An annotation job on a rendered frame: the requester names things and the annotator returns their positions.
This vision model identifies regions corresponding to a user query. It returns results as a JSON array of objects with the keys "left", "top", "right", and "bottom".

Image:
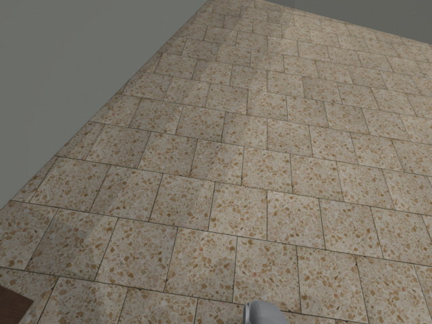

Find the cupboard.
[{"left": 0, "top": 286, "right": 34, "bottom": 324}]

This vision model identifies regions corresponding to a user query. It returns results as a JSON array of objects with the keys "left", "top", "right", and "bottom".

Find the robot right thigh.
[{"left": 243, "top": 300, "right": 289, "bottom": 324}]

